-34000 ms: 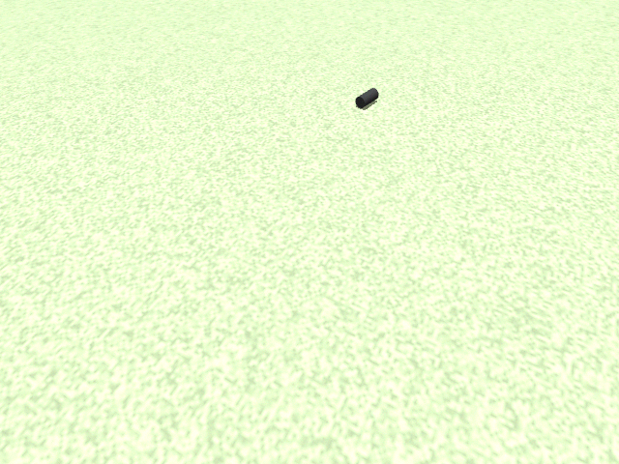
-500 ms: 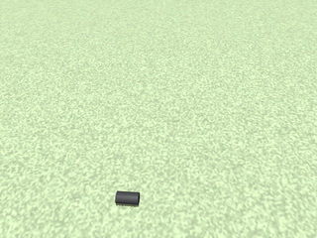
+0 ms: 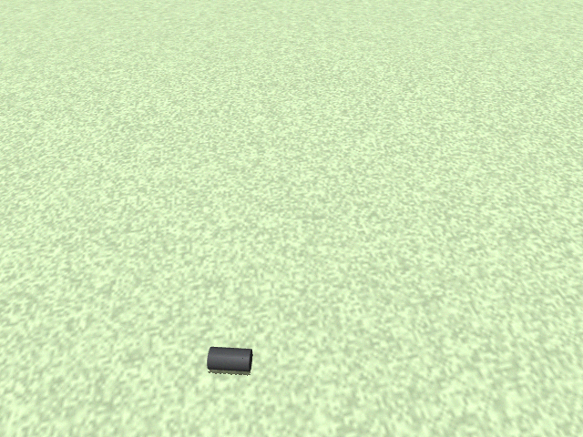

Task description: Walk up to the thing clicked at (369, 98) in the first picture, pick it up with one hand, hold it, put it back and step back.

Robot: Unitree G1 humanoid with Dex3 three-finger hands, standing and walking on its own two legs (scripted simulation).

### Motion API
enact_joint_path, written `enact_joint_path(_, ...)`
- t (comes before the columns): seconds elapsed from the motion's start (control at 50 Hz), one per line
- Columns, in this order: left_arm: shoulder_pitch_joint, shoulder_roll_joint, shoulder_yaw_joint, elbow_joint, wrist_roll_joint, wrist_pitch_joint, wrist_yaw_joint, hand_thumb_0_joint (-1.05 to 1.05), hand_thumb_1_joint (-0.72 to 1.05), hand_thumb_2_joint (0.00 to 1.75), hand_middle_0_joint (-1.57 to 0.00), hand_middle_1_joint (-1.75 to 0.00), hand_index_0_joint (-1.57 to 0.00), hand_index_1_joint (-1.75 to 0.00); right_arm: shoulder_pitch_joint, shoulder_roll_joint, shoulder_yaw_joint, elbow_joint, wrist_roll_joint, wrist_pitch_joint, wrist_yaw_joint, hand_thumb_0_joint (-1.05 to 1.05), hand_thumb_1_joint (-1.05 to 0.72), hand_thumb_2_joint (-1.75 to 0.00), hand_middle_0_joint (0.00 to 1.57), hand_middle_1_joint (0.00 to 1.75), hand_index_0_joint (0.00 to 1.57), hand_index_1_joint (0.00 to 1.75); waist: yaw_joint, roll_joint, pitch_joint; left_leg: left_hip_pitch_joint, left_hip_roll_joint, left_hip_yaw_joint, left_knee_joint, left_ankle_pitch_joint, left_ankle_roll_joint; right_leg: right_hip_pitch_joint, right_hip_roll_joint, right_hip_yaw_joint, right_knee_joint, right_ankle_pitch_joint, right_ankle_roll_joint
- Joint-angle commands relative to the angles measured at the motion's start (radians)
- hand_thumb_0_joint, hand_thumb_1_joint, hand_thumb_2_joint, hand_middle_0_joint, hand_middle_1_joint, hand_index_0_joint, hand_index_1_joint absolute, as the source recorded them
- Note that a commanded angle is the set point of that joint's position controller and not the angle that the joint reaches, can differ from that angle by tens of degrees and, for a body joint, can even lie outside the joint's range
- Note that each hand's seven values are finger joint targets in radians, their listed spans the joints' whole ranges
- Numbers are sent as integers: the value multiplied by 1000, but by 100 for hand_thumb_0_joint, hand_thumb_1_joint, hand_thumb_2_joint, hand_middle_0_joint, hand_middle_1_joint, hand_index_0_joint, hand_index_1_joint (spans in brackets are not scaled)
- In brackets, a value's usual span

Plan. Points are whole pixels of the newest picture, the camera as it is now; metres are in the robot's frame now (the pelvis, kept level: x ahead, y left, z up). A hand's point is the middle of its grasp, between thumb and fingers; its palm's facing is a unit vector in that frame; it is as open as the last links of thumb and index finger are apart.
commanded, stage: stand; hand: left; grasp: from above
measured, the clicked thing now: (230, 359) +0.46 +0.25 -0.75
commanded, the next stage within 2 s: step back in 0.20 s
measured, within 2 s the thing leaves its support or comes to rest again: neither
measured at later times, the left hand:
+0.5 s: hand out of the picture +0.10 +0.31 -0.18, palm faces +0.00 -0.93 -0.37, open 7.3 cm
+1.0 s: hand out of the picture -0.03 +0.31 -0.17, palm faces -0.10 -0.91 -0.39, open 7.3 cm
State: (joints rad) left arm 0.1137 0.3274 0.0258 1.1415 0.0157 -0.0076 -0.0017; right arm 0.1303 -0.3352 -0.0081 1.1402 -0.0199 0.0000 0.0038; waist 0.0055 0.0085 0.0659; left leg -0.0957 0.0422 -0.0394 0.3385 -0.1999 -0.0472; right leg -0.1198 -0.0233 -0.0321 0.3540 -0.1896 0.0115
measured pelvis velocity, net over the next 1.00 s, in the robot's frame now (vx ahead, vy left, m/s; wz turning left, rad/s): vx -0.15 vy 0.05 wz -0.10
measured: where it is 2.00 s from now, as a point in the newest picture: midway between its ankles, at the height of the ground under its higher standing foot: outside the picture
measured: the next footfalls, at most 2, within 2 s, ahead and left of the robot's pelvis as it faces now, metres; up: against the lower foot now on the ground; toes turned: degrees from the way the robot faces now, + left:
right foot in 0.96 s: -0.13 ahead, -0.07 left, +0.00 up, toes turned -4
left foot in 1.30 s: -0.21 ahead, +0.17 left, +0.00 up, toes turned -2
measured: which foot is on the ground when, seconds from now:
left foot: down 0.00-0.98, up 1.00-1.00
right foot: down 0.00-0.48, up 0.50-0.94, down 0.96-1.00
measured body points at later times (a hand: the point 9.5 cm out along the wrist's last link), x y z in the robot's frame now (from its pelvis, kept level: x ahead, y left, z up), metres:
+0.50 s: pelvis -0.04 +0.05 -0.03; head +0.03 +0.06 +0.41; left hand +0.10 +0.36 -0.15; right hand +0.04 -0.28 -0.14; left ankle -0.04 +0.15 -0.75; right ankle +0.00 -0.12 -0.74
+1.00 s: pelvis -0.15 +0.05 -0.03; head -0.10 +0.04 +0.41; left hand -0.03 +0.36 -0.14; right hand -0.06 -0.27 -0.15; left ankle -0.04 +0.15 -0.74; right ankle -0.17 -0.07 -0.75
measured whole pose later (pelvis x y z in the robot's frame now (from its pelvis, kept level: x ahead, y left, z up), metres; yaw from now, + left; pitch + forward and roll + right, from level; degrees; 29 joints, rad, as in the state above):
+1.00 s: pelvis -0.15 +0.05 -0.03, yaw -6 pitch -3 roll -1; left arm 0.17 0.36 0.09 0.88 0.03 0.04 -0.01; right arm 0.11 -0.38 -0.04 0.86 -0.02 0.04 -0.01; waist -0.01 0.04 0.18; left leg -0.43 0.04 0.05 0.71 -0.27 0.02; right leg -0.24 0.04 0.02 0.68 -0.38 -0.02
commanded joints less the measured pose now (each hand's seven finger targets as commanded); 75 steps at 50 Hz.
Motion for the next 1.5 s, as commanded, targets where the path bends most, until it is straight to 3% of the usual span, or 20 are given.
enact_joint_path(0.0,-38,215,33,-60,-6,-24,15,0,90,90,-20,-30,-20,-30,-31,-202,-37,-59,4,-25,-18,0,-90,-90,20,30,20,30,-2,3,-89,-10,80,-42,-51,170,54,39,-108,80,-53,159,-29)
enact_joint_path(0.16,-43,214,30,-59,-7,-24,14,0,90,90,-20,-30,-20,-30,-31,-200,-33,-59,5,-24,-18,0,-90,-90,20,30,20,30,-1,-13,-70,-21,80,-42,-58,169,49,33,-103,75,-57,149,-27)
enact_joint_path(0.22,-6,294,92,-109,-30,-7,24,0,90,90,-20,-30,-20,-30,-46,-225,-51,-120,27,3,-13,0,-90,-90,20,30,20,30,-3,-41,-64,-90,17,0,210,329,75,10,-149,118,45,510,-98)
enact_joint_path(0.3,-95,313,105,-213,-2,6,29,0,90,90,-20,-30,-20,-30,15,-217,-77,-170,18,40,-8,0,-90,-90,20,30,20,30,-24,-187,-131,-164,-83,-18,589,-329,91,-91,-341,255,35,493,-271)
enact_joint_path(0.42,-152,289,90,-295,-1,37,31,0,90,90,-20,-30,-20,-30,111,-214,-92,-197,4,27,-5,0,-90,-90,20,30,20,30,-60,-155,-117,-158,-55,32,181,20,83,-87,-208,130,265,369,-152)
enact_joint_path(0.44,-122,252,86,-305,-10,47,28,0,90,90,-20,-30,-20,-30,93,-243,-101,-207,-9,20,-8,0,-90,-90,20,30,20,30,-38,-39,-103,-129,12,-55,95,265,95,-128,-124,95,355,232,-108)
enact_joint_path(0.48,-96,211,82,-319,-18,59,43,0,90,90,-20,-30,-20,-30,61,-399,-132,-249,-13,7,-10,0,-90,-90,20,30,20,30,-44,196,-128,-72,289,-408,66,669,265,-310,128,178,664,-476,-48)
enact_joint_path(0.56,-25,235,82,-292,-27,60,52,0,90,90,-20,-30,-20,-30,-33,-289,-111,-296,-16,3,-36,0,-90,-90,20,30,20,30,18,140,-143,33,178,-207,145,625,212,-414,117,250,858,-342,-44)
enact_joint_path(0.72,-31,236,97,-339,-7,50,34,0,90,90,-20,-30,-20,-30,75,-278,-114,-326,-3,3,-48,0,-90,-90,20,30,20,30,-59,104,-104,93,218,-203,144,571,273,-365,93,175,658,-327,5)
enact_joint_path(0.82,58,228,105,-335,-1,47,20,0,90,90,-20,-30,-20,-30,34,-296,-116,-363,-5,0,-41,0,-90,-90,20,30,20,30,-36,116,-164,62,259,-225,128,382,294,-283,50,120,535,-317,-11)
enact_joint_path(0.92,201,221,117,-290,11,36,4,0,90,90,-20,-30,-20,-30,-46,-302,-108,-373,4,17,-31,0,-90,-90,20,30,20,30,32,104,-140,-239,173,-144,161,75,169,-2,23,59,152,-85,-74)
enact_joint_path(0.94,203,267,129,-303,24,31,5,0,90,90,-20,-30,-20,-30,-31,-268,-96,-374,11,18,-29,0,-90,-90,20,30,20,30,27,-31,-117,-345,92,-94,261,-54,107,6,-84,249,61,-144,-121)
enact_joint_path(0.98,72,404,153,-379,24,26,3,0,90,90,-20,-30,-20,-30,-55,-252,-103,-370,9,26,-36,0,-90,-90,20,30,20,30,46,-276,11,-375,-139,-59,724,-417,29,-307,-401,622,-101,-128,-348)
enact_joint_path(1.06,-88,286,128,-426,19,19,24,0,90,90,-20,-30,-20,-30,86,-240,-89,-318,25,20,-34,0,-90,-90,20,30,20,30,-47,-148,-14,-343,-177,-111,886,-246,38,-227,-198,242,23,197,-212)
enact_joint_path(1.2,57,275,112,-432,20,33,32,0,90,90,-20,-30,-20,-30,68,-218,-80,-348,8,7,-33,0,-90,-90,20,30,20,30,41,-189,-104,-324,-80,1,392,-308,38,90,-224,228,168,413,-217)
enact_joint_path(1.26,24,289,106,-449,3,47,22,0,90,90,-20,-30,-20,-30,167,-226,-93,-311,2,-3,-26,0,-90,-90,20,30,20,30,-14,-145,-132,-133,-67,40,77,3,62,-24,-187,191,253,312,-152)
enact_joint_path(1.28,37,256,96,-460,0,50,19,0,90,90,-20,-30,-20,-30,158,-274,-110,-317,-10,-7,-28,0,-90,-90,20,30,20,30,-9,-48,-139,-67,39,-118,65,70,102,-147,-127,163,305,149,-98)
enact_joint_path(1.32,-60,257,112,-476,-3,48,33,0,90,90,-20,-30,-20,-30,95,-440,-140,-350,-12,-6,-19,0,-90,-90,20,30,20,30,-73,244,-89,-191,361,-518,-5,325,350,-312,100,125,681,-472,-19)
enact_joint_path(1.4,45,246,115,-413,-17,53,34,0,90,90,-20,-30,-20,-30,-16,-300,-101,-366,-11,-11,-43,0,-90,-90,20,30,20,30,22,101,-70,-122,227,-224,115,478,285,-373,116,223,928,-336,-36)
enact_joint_path(1.48,42,230,114,-412,-2,49,25,0,90,90,-20,-30,-20,-30,36,-277,-101,-376,-14,-4,-43,0,-90,-90,20,30,20,30,-27,130,-70,-29,211,-198,137,446,307,-381,105,165,795,-344,15)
